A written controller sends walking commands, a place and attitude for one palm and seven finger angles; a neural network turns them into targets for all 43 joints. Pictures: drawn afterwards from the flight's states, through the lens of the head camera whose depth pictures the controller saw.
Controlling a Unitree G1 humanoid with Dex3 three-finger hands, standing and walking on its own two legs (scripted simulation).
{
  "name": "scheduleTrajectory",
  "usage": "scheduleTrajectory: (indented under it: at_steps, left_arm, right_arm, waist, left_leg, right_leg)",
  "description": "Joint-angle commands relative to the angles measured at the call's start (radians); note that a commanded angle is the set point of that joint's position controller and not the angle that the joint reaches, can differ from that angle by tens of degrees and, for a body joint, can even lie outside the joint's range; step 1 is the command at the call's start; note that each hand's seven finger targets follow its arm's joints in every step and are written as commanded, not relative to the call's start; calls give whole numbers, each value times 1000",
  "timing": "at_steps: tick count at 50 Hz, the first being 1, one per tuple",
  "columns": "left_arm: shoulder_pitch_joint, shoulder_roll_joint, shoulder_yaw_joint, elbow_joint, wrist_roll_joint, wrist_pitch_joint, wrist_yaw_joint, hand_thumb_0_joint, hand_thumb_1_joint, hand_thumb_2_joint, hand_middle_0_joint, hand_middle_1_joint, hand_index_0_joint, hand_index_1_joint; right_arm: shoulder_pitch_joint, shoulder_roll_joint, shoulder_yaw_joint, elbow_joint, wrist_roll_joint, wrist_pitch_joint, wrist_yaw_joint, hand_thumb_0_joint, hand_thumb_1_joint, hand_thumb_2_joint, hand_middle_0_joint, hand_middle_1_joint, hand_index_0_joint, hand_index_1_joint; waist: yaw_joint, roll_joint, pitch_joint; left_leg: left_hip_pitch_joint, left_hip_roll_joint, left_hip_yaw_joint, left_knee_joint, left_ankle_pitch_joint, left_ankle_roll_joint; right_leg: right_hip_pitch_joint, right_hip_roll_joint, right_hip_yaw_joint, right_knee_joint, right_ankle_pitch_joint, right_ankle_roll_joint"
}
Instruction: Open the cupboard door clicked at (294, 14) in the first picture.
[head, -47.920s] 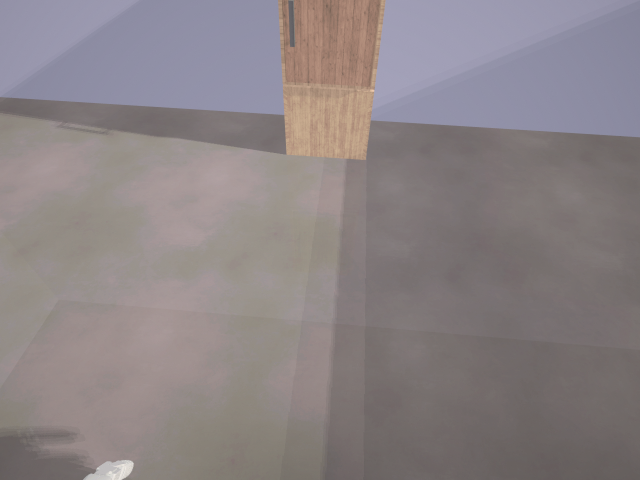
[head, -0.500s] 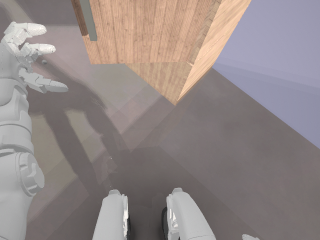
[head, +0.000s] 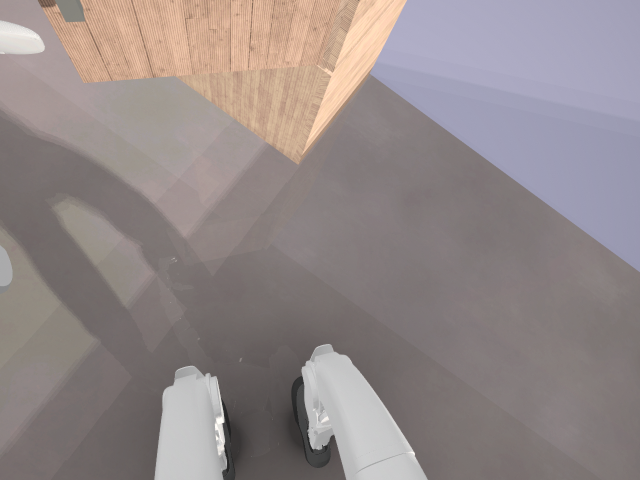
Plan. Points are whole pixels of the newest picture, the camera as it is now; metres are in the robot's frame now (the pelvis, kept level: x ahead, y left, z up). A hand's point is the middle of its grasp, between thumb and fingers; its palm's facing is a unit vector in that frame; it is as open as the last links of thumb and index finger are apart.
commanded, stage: move the hooked fingers beside the handle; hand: left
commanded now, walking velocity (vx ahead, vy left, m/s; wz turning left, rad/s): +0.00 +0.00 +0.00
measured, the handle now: out of the picture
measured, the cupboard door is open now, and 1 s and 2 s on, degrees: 49 49 49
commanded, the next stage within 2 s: slide the fingers in behind the handle in 1.56 s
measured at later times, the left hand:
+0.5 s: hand out of the picture +0.62 +0.24 +0.08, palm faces +0.09 -0.99 -0.04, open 14.0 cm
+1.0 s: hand out of the picture +0.61 +0.24 +0.08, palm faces +0.11 -0.99 -0.02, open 14.0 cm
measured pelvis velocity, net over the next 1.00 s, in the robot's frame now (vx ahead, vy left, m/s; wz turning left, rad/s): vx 0.01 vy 0.00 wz -0.01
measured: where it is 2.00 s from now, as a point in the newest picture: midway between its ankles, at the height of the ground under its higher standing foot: (267, 447)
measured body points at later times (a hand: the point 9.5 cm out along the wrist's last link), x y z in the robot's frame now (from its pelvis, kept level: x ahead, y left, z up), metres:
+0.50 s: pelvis +0.02 +0.00 +0.01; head +0.24 +0.05 +0.40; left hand +0.61 +0.30 +0.09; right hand -0.03 -0.24 -0.08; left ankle +0.04 +0.10 -0.58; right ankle +0.04 -0.12 -0.58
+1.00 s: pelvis +0.01 +0.00 +0.00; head +0.23 +0.05 +0.39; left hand +0.60 +0.30 +0.08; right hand -0.04 -0.24 -0.08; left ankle +0.04 +0.10 -0.58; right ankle +0.04 -0.12 -0.58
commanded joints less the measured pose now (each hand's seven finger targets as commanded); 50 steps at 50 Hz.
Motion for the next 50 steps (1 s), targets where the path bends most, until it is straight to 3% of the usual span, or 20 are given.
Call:
scheduleTrajectory:
  at_steps: [1,5,10,14,15,16,20,23,24,28,30,31,34,36,37,38,42,45,46,50]
  left_arm:
    - [-509,219,-19,-184,19,-31,17,0,-500,300,-300,-1200,-300,-1200]
    - [-438,312,69,-250,18,-35,20,0,-500,300,-300,-1200,-300,-1200]
    - [-413,352,94,-304,26,-11,18,0,-500,300,-300,-1200,-300,-1200]
    - [-448,381,139,-447,-2,-36,13,0,-500,300,-300,-1200,-300,-1200]
    - [-438,353,123,-452,-10,-39,8,0,-500,300,-300,-1200,-300,-1200]
    - [-439,319,102,-457,-13,-40,5,0,-500,300,-300,-1200,-300,-1200]
    - [-388,145,-15,-309,-16,7,-10,0,-500,300,-300,-1200,-300,-1200]
    - [-368,76,-65,-226,-17,43,-8,0,-500,300,-300,-1200,-300,-1200]
    - [-367,67,-63,-203,-19,42,-4,0,-500,300,-300,-1200,-300,-1200]
    - [-388,143,1,-221,-24,6,32,0,-500,300,-300,-1200,-300,-1200]
    - [-403,205,34,-250,-5,-34,51,0,-500,300,-300,-1200,-300,-1200]
    - [-401,269,75,-263,6,-53,60,0,-500,300,-300,-1200,-300,-1200]
    - [-415,308,89,-340,31,-100,71,0,-500,300,-300,-1200,-300,-1200]
    - [-395,323,100,-354,28,-103,64,0,-500,300,-300,-1200,-300,-1200]
    - [-394,284,73,-350,21,-92,53,0,-500,300,-300,-1200,-300,-1200]
    - [-392,302,86,-335,15,-80,44,0,-500,300,-300,-1200,-300,-1200]
    - [-442,213,16,-337,-12,-32,1,0,-500,300,-300,-1200,-300,-1200]
    - [-447,195,20,-343,-33,-21,-10,0,-500,300,-300,-1200,-300,-1200]
    - [-441,207,30,-337,-33,-22,-9,0,-500,300,-300,-1200,-300,-1200]
    - [-421,150,-8,-255,-25,-7,8,0,-500,300,-300,-1200,-300,-1200]
  right_arm:
    - [274,-224,-65,-6,-18,9,-17,0,-900,-900,200,300,200,300]
    - [296,-225,-64,-29,-26,19,-6,0,-900,-900,200,300,200,300]
    - [297,-220,-63,-45,-18,35,2,0,-900,-900,200,300,200,300]
    - [306,-216,-76,-37,-13,25,7,0,-900,-900,200,300,200,300]
    - [305,-216,-81,-30,-11,23,11,0,-900,-900,200,300,200,300]
    - [306,-214,-84,-19,-11,20,14,0,-900,-900,200,300,200,300]
    - [314,-210,-87,12,-8,20,18,0,-900,-900,200,300,200,300]
    - [320,-212,-84,11,-11,23,12,0,-900,-900,200,300,200,300]
    - [321,-210,-82,8,-12,21,10,0,-900,-900,200,300,200,300]
    - [309,-209,-76,-10,-22,14,6,0,-900,-900,200,300,200,300]
    - [299,-206,-71,-17,-27,11,10,0,-900,-900,200,300,200,300]
    - [297,-207,-69,-21,-29,13,9,0,-900,-900,200,300,200,300]
    - [284,-206,-74,-33,-29,16,20,0,-900,-900,200,300,200,300]
    - [276,-210,-77,-36,-23,23,22,0,-900,-900,200,300,200,300]
    - [272,-210,-80,-37,-18,24,23,0,-900,-900,200,300,200,300]
    - [276,-213,-79,-33,-15,26,21,0,-900,-900,200,300,200,300]
    - [286,-217,-84,-14,-7,29,14,0,-900,-900,200,300,200,300]
    - [299,-220,-87,0,-8,22,10,0,-900,-900,200,300,200,300]
    - [300,-218,-85,6,-9,22,8,0,-900,-900,200,300,200,300]
    - [303,-210,-76,12,-14,14,10,0,-900,-900,200,300,200,300]
  waist:
    - [-62,305,-602]
    - [-9,357,-706]
    - [-3,314,-703]
    - [14,370,-803]
    - [13,375,-819]
    - [8,394,-809]
    - [-34,335,-624]
    - [-53,279,-545]
    - [-52,290,-527]
    - [-37,258,-557]
    - [-27,292,-587]
    - [-17,289,-599]
    - [4,370,-671]
    - [10,361,-712]
    - [1,353,-719]
    - [3,334,-711]
    - [-28,322,-703]
    - [-28,326,-716]
    - [-21,331,-703]
    - [-38,300,-604]
  left_leg:
    - [609,8,-85,-105,445,21]
    - [660,12,-84,-98,555,12]
    - [603,13,-65,-102,541,22]
    - [691,16,-67,-109,600,15]
    - [724,15,-72,-114,621,10]
    - [758,17,-80,-120,643,5]
    - [747,22,-89,-142,580,7]
    - [696,19,-88,-152,516,14]
    - [701,18,-90,-153,517,14]
    - [613,7,-60,-126,512,21]
    - [599,5,-52,-109,529,20]
    - [580,6,-46,-101,535,21]
    - [641,7,-53,-96,586,13]
    - [670,10,-58,-102,601,8]
    - [670,6,-56,-103,589,11]
    - [652,7,-56,-107,571,13]
    - [687,10,-75,-120,536,15]
    - [725,13,-91,-127,537,10]
    - [725,14,-90,-127,544,8]
    - [663,12,-80,-129,478,16]
  right_leg:
    - [115,16,24,-132,260,-18]
    - [186,21,25,-114,339,-27]
    - [267,24,32,-116,387,-17]
    - [305,28,42,-122,442,-20]
    - [301,28,38,-128,446,-20]
    - [275,27,33,-133,441,-21]
    - [176,28,14,-168,357,-17]
    - [140,30,6,-179,311,-18]
    - [119,29,6,-179,304,-21]
    - [193,31,23,-165,345,-22]
    - [213,28,32,-146,367,-25]
    - [243,27,37,-139,383,-24]
    - [252,24,41,-117,412,-29]
    - [273,25,37,-117,419,-25]
    - [275,26,39,-124,418,-21]
    - [293,27,37,-127,415,-20]
    - [240,28,28,-144,367,-15]
    - [205,29,21,-150,345,-18]
    - [199,27,20,-150,344,-19]
    - [166,29,19,-163,299,-19]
